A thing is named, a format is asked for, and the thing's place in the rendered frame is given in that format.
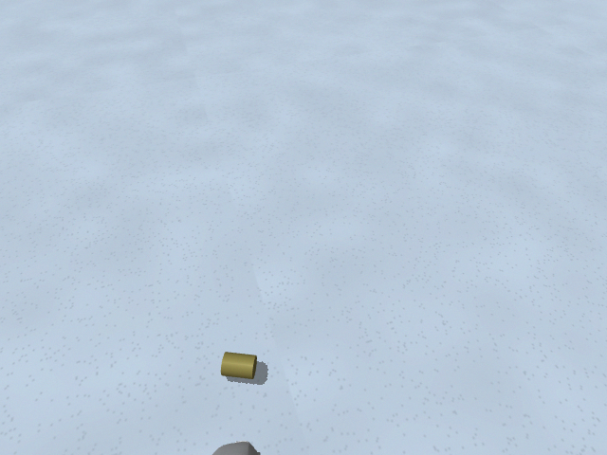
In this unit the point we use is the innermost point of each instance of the can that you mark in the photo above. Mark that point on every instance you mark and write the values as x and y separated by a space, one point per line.
238 365

